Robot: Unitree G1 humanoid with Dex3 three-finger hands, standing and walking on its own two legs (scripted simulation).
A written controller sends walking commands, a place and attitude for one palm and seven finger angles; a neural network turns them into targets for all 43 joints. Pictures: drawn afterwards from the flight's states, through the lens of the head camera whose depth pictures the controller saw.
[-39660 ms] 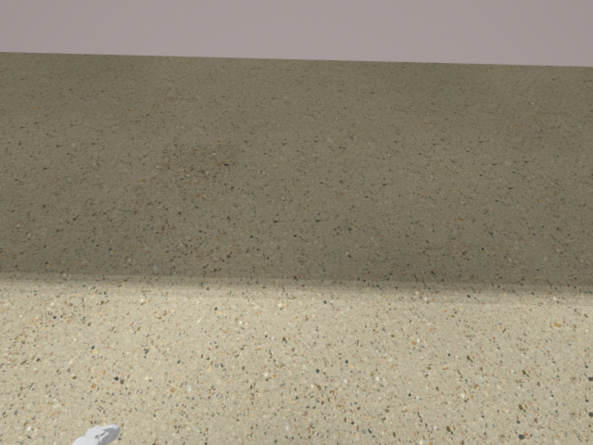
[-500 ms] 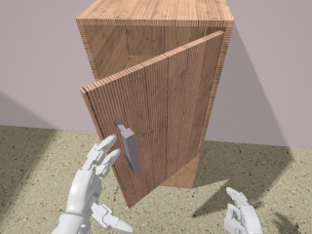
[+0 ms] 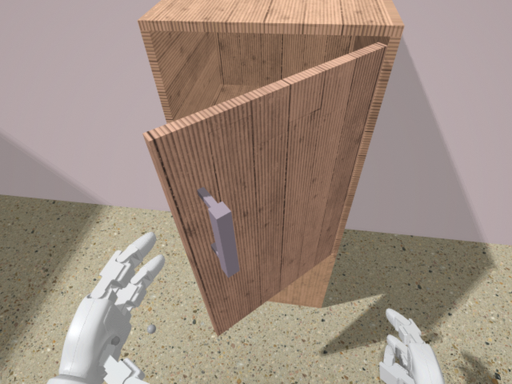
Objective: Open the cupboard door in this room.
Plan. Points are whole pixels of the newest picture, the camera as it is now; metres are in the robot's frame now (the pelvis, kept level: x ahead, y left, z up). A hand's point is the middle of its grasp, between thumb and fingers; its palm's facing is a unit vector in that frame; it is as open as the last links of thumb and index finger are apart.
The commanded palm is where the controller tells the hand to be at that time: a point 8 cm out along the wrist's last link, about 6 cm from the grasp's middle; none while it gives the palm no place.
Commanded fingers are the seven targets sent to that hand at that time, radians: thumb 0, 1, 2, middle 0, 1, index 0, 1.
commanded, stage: draw the hand back to the body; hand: left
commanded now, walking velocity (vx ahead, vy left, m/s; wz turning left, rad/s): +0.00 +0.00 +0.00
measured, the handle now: (218, 233) +0.30 +0.08 +0.11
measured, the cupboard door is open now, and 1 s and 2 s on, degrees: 44 44 44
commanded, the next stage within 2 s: step back with the hand held close in 1.58 s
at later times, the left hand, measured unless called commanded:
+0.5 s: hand (104, 311) +0.17 +0.19 +0.14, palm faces -0.03 -1.00 -0.08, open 16.2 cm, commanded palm +0.14 +0.25 +0.15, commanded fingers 0.00 -0.29 0.39 -0.16 -0.30 -0.16 -0.30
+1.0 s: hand (46, 270) +0.20 +0.26 +0.17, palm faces +0.35 -0.86 -0.38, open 11.5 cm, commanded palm +0.15 +0.30 +0.19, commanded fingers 0.00 0.58 0.76 -0.19 -0.30 -0.19 -0.30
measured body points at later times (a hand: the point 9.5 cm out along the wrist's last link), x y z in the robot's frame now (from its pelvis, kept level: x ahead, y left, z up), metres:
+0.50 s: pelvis +0.00 +0.02 +0.01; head -0.02 +0.01 +0.46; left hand +0.17 +0.24 +0.14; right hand +0.20 -0.19 -0.05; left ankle +0.01 +0.13 -0.71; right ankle +0.00 -0.09 -0.71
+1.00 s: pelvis +0.01 +0.03 +0.03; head -0.01 +0.01 +0.48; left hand +0.17 +0.30 +0.19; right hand +0.20 -0.19 -0.05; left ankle +0.01 +0.13 -0.71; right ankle +0.00 -0.09 -0.71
